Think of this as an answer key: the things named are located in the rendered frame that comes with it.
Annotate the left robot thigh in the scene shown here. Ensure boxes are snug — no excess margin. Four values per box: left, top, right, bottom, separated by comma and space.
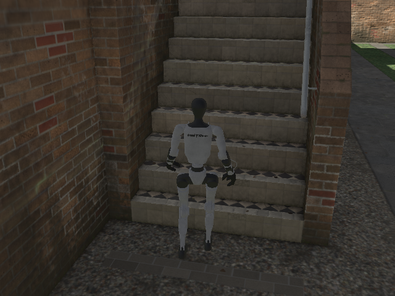
177, 173, 189, 218

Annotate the left robot forearm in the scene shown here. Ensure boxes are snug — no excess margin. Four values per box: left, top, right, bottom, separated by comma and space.
167, 148, 176, 165

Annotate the right robot hand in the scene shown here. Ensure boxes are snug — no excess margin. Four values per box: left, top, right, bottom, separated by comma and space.
222, 173, 236, 186

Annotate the robot head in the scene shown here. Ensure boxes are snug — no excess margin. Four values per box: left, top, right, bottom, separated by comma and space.
188, 98, 209, 128

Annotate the robot left upper arm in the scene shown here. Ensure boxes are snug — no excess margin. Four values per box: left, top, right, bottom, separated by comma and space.
169, 124, 186, 157

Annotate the right robot forearm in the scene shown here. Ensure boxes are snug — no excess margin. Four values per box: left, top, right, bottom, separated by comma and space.
222, 150, 235, 175

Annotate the left robot hand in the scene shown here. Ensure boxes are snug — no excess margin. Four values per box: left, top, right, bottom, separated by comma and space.
166, 161, 180, 171

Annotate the robot right upper arm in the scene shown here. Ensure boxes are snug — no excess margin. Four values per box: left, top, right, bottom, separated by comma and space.
211, 125, 228, 160

